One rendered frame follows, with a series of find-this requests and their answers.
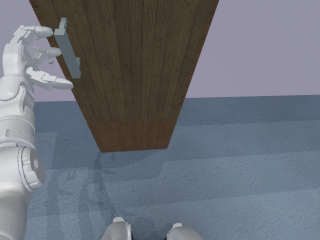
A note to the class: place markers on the robot left forearm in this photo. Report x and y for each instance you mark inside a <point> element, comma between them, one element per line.
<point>17,118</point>

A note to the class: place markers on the robot right thigh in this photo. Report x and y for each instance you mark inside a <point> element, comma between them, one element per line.
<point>183,233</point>

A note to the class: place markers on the handle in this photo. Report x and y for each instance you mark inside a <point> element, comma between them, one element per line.
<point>62,39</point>

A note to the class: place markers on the left robot shin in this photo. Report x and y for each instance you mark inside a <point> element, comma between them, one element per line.
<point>118,219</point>

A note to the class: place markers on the cupboard door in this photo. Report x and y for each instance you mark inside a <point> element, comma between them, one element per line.
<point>135,55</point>

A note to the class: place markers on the robot left upper arm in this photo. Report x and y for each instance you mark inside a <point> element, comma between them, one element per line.
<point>21,173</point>

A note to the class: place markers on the left robot hand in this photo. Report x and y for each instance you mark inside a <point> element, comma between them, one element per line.
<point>16,60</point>

